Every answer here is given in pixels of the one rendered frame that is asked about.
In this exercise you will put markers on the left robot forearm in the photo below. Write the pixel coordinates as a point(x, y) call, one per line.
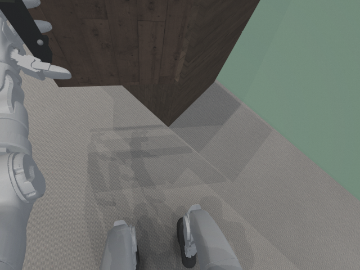
point(14, 124)

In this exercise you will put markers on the left robot upper arm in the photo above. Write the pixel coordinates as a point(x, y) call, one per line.
point(21, 184)

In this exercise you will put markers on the left robot thigh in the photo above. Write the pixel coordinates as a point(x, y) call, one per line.
point(119, 247)

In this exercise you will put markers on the right robot shin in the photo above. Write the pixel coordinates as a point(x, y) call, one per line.
point(190, 248)

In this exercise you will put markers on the robot left hand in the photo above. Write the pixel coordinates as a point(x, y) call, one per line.
point(30, 65)

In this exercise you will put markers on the handle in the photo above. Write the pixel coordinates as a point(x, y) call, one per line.
point(19, 17)

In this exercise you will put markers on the cupboard door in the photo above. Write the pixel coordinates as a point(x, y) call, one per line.
point(115, 42)

